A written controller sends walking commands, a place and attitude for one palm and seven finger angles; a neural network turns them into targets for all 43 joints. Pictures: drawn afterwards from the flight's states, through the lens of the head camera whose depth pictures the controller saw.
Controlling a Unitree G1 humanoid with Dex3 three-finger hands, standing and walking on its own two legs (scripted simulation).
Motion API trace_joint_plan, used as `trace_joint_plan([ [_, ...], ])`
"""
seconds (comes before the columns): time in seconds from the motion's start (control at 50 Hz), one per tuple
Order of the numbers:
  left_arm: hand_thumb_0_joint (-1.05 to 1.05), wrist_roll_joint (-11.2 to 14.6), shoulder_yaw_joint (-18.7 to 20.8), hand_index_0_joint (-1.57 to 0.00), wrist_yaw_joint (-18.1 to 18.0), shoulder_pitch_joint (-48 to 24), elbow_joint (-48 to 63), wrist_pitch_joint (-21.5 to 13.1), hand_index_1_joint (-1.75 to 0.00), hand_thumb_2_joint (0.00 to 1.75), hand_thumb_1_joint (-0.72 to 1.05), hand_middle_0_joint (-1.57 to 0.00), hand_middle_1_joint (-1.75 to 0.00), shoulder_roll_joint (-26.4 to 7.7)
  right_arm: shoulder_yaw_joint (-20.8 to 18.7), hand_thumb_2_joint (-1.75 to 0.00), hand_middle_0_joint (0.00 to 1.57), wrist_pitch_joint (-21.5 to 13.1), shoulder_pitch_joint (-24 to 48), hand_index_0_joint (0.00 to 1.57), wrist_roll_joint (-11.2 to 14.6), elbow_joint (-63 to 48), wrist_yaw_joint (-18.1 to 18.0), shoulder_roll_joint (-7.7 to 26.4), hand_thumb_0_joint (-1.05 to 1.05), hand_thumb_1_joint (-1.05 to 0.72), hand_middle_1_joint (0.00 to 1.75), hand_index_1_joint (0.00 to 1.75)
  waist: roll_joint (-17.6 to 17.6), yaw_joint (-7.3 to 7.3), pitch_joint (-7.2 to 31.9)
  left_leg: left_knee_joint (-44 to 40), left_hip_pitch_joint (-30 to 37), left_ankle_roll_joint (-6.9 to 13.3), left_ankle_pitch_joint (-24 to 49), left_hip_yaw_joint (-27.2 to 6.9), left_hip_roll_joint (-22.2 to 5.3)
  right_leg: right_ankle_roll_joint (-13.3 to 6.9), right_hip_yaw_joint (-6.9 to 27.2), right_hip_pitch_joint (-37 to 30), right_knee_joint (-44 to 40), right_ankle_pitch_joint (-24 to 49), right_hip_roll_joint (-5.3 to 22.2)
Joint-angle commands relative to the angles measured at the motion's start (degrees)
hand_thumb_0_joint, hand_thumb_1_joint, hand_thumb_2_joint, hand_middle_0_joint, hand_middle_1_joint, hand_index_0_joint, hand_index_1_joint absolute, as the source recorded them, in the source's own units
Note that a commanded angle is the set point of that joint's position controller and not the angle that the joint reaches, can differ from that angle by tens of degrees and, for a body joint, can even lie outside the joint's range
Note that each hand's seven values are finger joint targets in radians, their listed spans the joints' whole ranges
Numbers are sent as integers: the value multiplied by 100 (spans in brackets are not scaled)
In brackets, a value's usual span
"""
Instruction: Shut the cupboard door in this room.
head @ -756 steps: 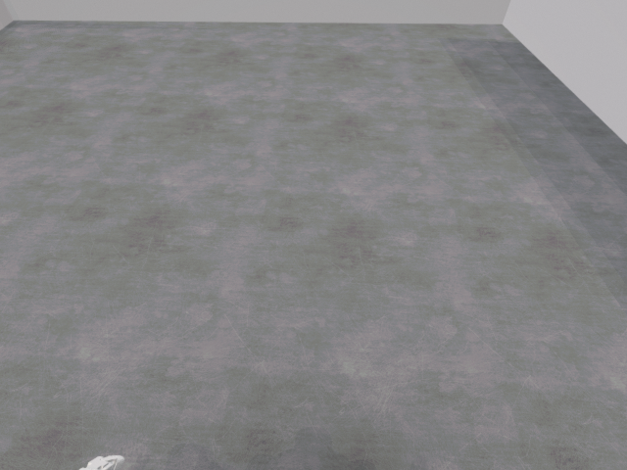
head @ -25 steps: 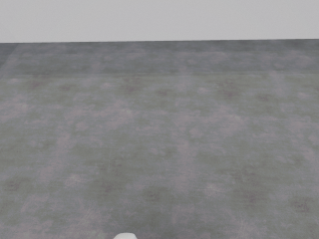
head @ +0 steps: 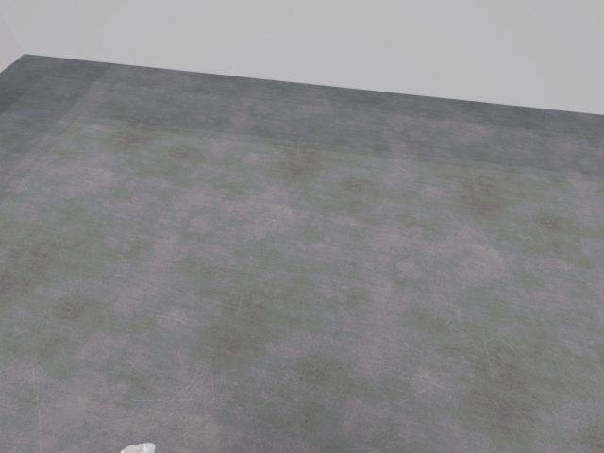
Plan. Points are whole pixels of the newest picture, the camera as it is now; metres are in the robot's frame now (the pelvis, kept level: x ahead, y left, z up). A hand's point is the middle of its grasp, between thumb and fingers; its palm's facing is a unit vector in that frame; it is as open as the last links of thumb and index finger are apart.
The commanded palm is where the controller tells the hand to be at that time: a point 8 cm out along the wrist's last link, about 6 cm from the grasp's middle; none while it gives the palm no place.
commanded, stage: turn or walk to find it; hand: left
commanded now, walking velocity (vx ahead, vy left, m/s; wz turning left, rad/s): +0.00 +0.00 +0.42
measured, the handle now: out of the picture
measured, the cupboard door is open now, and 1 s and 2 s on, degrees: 91 91 91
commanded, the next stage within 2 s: none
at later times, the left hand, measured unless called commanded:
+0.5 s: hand out of the picture -0.04 +0.18 -0.17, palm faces +0.26 -0.94 -0.24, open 7.3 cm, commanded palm none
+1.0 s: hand out of the picture -0.05 +0.22 -0.16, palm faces +0.41 -0.88 -0.25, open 7.4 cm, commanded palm none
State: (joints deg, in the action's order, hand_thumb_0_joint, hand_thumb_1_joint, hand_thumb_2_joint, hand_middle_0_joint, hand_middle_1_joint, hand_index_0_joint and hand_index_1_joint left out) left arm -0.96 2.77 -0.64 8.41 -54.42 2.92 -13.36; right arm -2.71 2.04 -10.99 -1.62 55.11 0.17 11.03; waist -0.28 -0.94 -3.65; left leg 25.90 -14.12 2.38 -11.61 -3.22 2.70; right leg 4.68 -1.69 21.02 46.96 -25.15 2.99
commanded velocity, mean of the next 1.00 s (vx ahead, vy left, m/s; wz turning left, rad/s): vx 0.00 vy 0.00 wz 0.42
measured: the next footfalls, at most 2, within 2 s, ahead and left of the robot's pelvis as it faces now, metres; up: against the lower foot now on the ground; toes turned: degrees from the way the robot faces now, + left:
right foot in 0.10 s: +0.04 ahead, -0.13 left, +0.00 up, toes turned -1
left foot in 0.56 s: -0.05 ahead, +0.11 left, +0.00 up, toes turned +20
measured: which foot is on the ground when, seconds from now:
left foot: down 0.00-0.10, up 0.12-0.54, down 0.56-1.00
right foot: up 0.00-0.08, down 0.10-0.56, up 0.58-1.00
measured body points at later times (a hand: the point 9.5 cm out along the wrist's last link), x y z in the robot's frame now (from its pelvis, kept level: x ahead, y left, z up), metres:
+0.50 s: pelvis -0.03 -0.02 -0.01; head +0.00 -0.01 +0.44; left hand -0.06 +0.23 -0.15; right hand +0.09 -0.26 -0.15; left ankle -0.09 +0.11 -0.71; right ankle +0.00 -0.13 -0.74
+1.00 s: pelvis -0.06 -0.01 +0.00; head -0.03 +0.00 +0.44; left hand -0.07 +0.26 -0.14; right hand +0.10 -0.21 -0.15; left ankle -0.08 +0.10 -0.74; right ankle -0.02 -0.13 -0.72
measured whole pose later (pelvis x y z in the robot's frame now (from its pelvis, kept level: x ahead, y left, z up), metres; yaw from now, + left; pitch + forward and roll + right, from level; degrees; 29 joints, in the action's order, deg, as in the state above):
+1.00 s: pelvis -0.06 -0.01 +0.00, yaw +25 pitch +0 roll +0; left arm -0.8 2.4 -0.5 7.5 -53.4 2.4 -12.7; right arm -3.0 2.4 -11.1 -1.7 55.0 0.2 11.6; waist 0.6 -1.3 -3.7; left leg 27.4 -15.5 1.2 -12.0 -4.8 3.0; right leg 4.1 -2.1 18.2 40.6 -23.4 2.1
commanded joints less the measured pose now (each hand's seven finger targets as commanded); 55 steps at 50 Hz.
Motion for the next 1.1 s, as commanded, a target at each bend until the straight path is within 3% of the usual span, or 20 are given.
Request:
trace_joint_plan([
  [0.0, 0, 64, 104, -20, -79, 292, 403, -172, -30, 90, 90, -20, -30, -425, -348, -90, 20, -81, -40, 20, 17, -364, -82, 1230, 0, -90, 30, 30, 982, 55, 666, -381, 400, 701, 2116, -1652, -1401, -92, -45, -408, -1094, 305, -141],
  [0.04, 0, 59, 136, -20, -105, 623, 332, -259, -30, 90, 90, -20, -30, -545, -342, -90, 20, -77, -10, 20, 75, -386, -61, 1105, 0, -90, 30, 30, 532, 245, 757, 35, -271, 338, 1441, -1464, -1051, -128, -51, -1475, -2491, 1356, -10],
  [0.06, 0, -1, 191, -20, -141, 732, 323, -318, -30, 90, 90, -20, -30, -887, -317, -90, 20, -86, -112, 20, 130, -414, -21, 840, 0, -90, 30, 30, -325, 272, 795, 678, -1129, 12, 335, -1047, -620, -343, 721, -2231, -3021, 1343, 822],
  [0.08, 0, -64, 269, -20, -158, 755, 359, -343, -30, 90, 90, -20, -30, -1261, -247, -90, 20, -102, -67, 20, 119, -582, -2, 546, 0, -90, 30, 30, -1582, 316, 607, 1809, -1930, -364, -1679, -55, 158, -980, 1917, -2294, -3172, 1943, 2148],
  [0.1, 0, 1, 289, -20, -152, 694, 436, -340, -30, 90, 90, -20, -30, -1233, -340, -90, 20, 14, 12, 20, 39, -528, -27, 855, 0, -90, 30, 30, -1542, 373, 505, 2930, -1723, -363, -2135, -232, -32, -1333, 1995, -1369, -3319, 1709, 2468],
  [0.16, 0, 5, 184, -20, -153, -101, 616, -314, -30, 90, 90, -20, -30, -748, -360, -90, 20, 128, -209, 20, 25, -235, 62, 751, 0, -90, 30, 30, -527, -81, 6, 4249, -1707, -423, -1246, -158, -306, -1168, 885, -716, -3173, 1568, 1660],
  [0.2, 0, -8, 154, -20, -147, 0, 595, -376, -30, 90, 90, -20, -30, -662, -317, -90, 20, 134, -351, 20, 25, -167, 81, 664, 0, -90, 30, 30, -784, -51, 120, 4315, -1710, -545, -965, 12, -360, -1081, 387, -982, -3024, 2191, 1466],
  [0.4, 0, -87, 276, -20, -116, 814, 222, -324, -30, 90, 90, -20, -30, -1098, -152, -90, 20, 50, 402, 20, 113, -296, 60, 559, 0, -90, 30, 30, -1166, 398, 418, 2202, -1080, -605, -1605, 602, -427, -1309, 46, -1719, -2549, 3499, 1765],
  [0.46, 0, -87, 298, -20, -103, 711, 156, -284, -30, 90, 90, -20, -30, -1153, -133, -90, 20, -6, 232, 20, 135, -291, 40, 551, 0, -90, 30, 30, -1196, 270, 537, 1214, -554, -528, -1336, 788, -350, -1180, -91, -1636, -2226, 3530, 1770],
  [0.5, 0, -12, 298, -20, -93, 631, 165, -241, -30, 90, 90, -20, -30, -1089, -154, -90, 20, -87, -135, 20, 116, -190, 38, 707, 0, -90, 30, 30, -834, 33, 727, -185, 486, -426, -103, 789, -404, -742, -465, -1116, -1582, 3030, 1566],
  [0.54, 0, 39, 155, -20, -37, 584, 449, -163, -30, 90, 90, -20, -30, -453, -368, -90, 20, -144, -465, 20, 49, -226, 9, 1691, 0, -90, 30, 30, 1796, -183, 708, -800, 1535, 533, 2389, -1747, -2510, -50, -829, 1084, 375, -947, 466],
  [0.56, 0, -24, 110, -20, -90, 142, 527, -68, -30, 90, 90, -20, -30, -544, -373, -90, 20, -114, -664, 20, 53, -112, -38, 1727, 0, -90, 30, 30, 1636, -360, 643, -841, 979, 787, 2223, -1710, -2615, -98, -255, 910, 1025, -1149, 449],
  [0.62, 0, -4, 184, -20, -11, 165, 288, -76, -30, 90, 90, -20, -30, -555, -233, -90, 20, -132, 136, 20, 34, -260, -138, 1293, 0, -90, 30, 30, 1029, 20, 263, -791, 647, 716, 1878, -1064, -1881, -66, 42, 1075, 1651, -119, 389],
  [0.68, 0, 1, 161, -20, 13, 341, 174, -94, -30, 90, 90, -20, -30, -562, -213, -90, 20, -176, 192, 20, 64, -321, -129, 1227, 0, -90, 30, 30, 797, 80, 409, -758, 759, 638, 2118, -725, -1612, 11, -5, 867, 1506, 174, 321],
  [0.88, 0, 32, 105, -20, -39, -55, 472, -124, -30, 90, 90, -20, -30, -430, -319, -90, 20, -103, -112, 20, 16, -329, -95, 1254, 0, -90, 30, 30, 917, -100, 520, -597, 743, 791, 2033, -1490, -1563, -9, 21, 362, 11, -103, 34],
  [0.98, 0, 67, 131, -20, -82, 559, 361, -234, -30, 90, 90, -20, -30, -490, -344, -90, 20, -70, 42, 20, 56, -420, -70, 1167, 0, -90, 30, 30, 731, 217, 745, -54, -78, 455, 1727, -1591, -1144, -116, -111, -1211, -2171, 1111, -106],
  [1.0, 0, 35, 172, -20, -110, 689, 337, -291, -30, 90, 90, -20, -30, -696, -329, -90, 20, -83, -10, 20, 95, -421, -45, 974, 0, -90, 30, 30, 205, 262, 811, 307, -663, 175, 989, -1360, -860, -217, 233, -1928, -2782, 1444, 303],
  [1.02, 0, -46, 256, -20, -152, 787, 331, -338, -30, 90, 90, -20, -30, -1141, -263, -90, 20, -102, -93, 20, 137, -523, -6, 649, 0, -90, 30, 30, -1151, 302, 811, 1302, -1685, -236, -641, -444, -117, -660, 1482, -2494, -3049, 1663, 1623],
  [1.04, 0, -32, 278, -20, -139, 702, 446, -321, -30, 90, 90, -20, -30, -1281, -311, -90, 20, -35, 45, 20, 72, -583, -28, 722, 0, -90, 30, 30, -1534, 364, 561, 2512, -1826, -380, -2095, -118, 107, -1264, 1998, -1739, -3243, 1841, 2454],
  [1.08, 0, 1, 271, -20, -160, 239, 557, -301, -30, 90, 90, -20, -30, -999, -374, -90, 20, 110, 96, 20, 31, -435, 1, 840, 0, -90, 30, 30, -973, 171, 59, 3980, -1772, -360, -1730, -310, -188, -1364, 1565, -808, -3338, 1328, 2073],
])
